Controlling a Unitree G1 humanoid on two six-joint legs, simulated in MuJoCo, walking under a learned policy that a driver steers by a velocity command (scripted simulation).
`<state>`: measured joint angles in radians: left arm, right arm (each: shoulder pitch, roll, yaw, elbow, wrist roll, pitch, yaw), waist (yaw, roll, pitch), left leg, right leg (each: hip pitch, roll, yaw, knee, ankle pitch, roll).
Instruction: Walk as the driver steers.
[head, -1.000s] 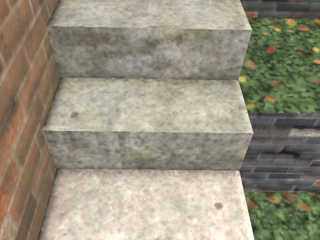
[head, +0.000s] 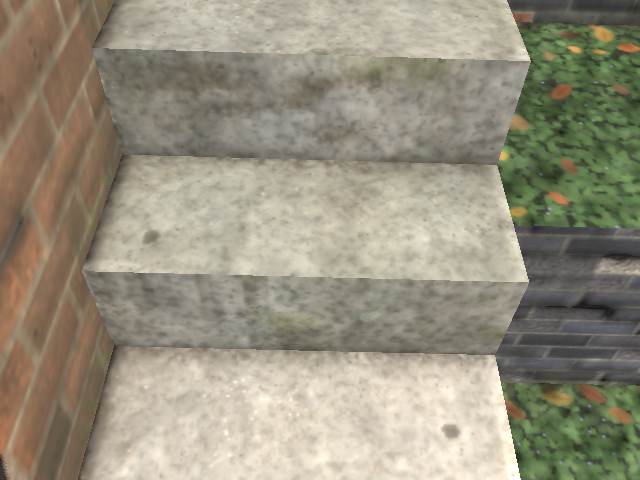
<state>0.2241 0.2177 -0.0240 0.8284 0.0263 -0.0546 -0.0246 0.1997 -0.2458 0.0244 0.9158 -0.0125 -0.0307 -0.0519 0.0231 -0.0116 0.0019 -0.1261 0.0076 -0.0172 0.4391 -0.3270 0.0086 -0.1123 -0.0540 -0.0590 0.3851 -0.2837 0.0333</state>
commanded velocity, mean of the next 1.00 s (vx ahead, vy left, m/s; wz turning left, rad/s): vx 0.50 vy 0.00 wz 0.00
